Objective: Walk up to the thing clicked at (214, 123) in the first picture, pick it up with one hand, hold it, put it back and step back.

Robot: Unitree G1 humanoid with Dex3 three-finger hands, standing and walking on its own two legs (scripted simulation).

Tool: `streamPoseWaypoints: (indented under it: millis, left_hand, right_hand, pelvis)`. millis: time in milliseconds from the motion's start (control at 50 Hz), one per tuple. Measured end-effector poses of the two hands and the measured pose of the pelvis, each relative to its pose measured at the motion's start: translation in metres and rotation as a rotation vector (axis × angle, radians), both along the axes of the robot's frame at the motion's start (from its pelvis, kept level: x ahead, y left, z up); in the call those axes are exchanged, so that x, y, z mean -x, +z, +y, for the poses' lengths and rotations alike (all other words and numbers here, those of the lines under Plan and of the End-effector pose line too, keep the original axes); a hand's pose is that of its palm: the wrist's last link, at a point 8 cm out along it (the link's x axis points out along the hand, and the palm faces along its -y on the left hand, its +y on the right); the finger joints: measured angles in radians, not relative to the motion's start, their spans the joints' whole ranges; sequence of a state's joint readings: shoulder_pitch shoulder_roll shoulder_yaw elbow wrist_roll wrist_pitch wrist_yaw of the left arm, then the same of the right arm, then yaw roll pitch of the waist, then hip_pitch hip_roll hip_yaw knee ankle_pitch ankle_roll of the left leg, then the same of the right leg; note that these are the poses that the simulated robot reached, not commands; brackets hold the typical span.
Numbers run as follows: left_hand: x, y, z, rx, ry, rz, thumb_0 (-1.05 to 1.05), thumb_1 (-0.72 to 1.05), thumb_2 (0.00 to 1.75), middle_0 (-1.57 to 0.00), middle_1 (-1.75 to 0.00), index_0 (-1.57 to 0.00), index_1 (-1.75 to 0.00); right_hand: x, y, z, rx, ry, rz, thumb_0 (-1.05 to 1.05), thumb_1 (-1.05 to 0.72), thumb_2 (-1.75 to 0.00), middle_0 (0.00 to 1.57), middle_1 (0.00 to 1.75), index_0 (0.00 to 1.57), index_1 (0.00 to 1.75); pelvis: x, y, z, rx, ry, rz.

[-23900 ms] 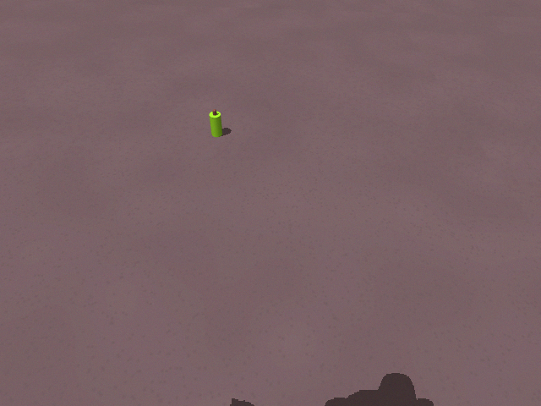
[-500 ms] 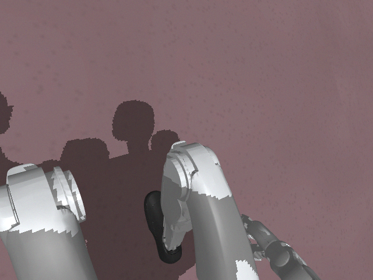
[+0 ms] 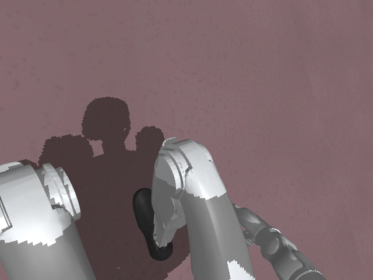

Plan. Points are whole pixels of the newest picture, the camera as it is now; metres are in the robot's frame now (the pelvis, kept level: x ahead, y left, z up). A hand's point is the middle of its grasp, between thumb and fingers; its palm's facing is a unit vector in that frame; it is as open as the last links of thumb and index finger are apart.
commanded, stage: open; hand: left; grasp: from the side
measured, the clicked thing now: out of the picture +0.43 +0.34 -0.20
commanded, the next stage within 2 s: withdraw in 0.44 s
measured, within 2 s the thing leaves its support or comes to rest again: rests again in 0.32 s
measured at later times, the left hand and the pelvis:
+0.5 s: hand out of the picture +0.43 +0.34 -0.16, palm faces +0.49 -0.87 +0.01, open 15.5 cm; pelvis -0.01 +0.00 +0.00, yaw -1 degrees
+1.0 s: hand out of the picture +0.40 +0.42 -0.08, palm faces +0.49 -0.87 -0.06, open 17.4 cm; pelvis +0.00 +0.00 +0.01, yaw +1 degrees
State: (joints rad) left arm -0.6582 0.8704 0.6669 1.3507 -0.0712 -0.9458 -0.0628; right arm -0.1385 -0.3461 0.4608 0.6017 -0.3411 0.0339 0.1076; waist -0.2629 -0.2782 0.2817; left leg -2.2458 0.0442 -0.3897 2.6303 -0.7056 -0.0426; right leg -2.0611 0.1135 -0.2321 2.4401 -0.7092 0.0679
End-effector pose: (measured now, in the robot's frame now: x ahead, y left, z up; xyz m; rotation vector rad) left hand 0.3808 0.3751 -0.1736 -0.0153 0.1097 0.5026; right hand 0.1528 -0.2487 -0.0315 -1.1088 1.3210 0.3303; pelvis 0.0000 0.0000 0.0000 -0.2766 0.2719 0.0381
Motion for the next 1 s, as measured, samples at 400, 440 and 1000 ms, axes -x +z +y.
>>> streamPoseWaypoints:
  millis: [400,440,1000]
  left_hand:
    - [-0.004,0.022,-0.003,0.025,0.001,-0.026,0.00,-0.34,0.27,-0.47,-0.41,-0.49,-0.39]
    - [-0.002,0.019,0.000,0.019,0.011,-0.025,0.00,-0.37,0.22,-0.42,-0.35,-0.43,-0.33]
    - [0.022,0.094,0.077,-0.083,0.006,-0.045,-0.01,-0.50,0.02,-0.05,-0.03,-0.06,-0.01]
  right_hand:
    - [-0.001,0.001,0.007,-0.049,-0.003,-0.069,0.00,-0.90,-0.89,0.21,0.30,0.21,0.30]
    - [0.001,0.001,0.007,-0.041,-0.001,-0.060,0.00,-0.90,-0.89,0.21,0.30,0.21,0.30]
    - [-0.022,-0.002,0.005,-0.092,-0.091,-0.130,0.00,-0.89,-0.89,0.21,0.30,0.21,0.30]
  pelvis:
    - [0.007,-0.001,0.000,-0.004,-0.012,-0.021]
    - [0.007,-0.001,0.000,-0.005,-0.012,-0.022]
    - [0.001,0.010,0.000,-0.019,0.011,0.064]
